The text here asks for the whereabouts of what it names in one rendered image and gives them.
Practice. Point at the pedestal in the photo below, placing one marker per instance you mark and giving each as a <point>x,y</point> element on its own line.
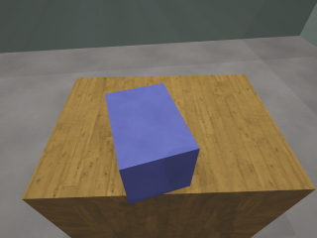
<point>245,176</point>

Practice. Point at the carton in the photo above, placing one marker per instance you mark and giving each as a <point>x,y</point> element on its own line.
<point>155,150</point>

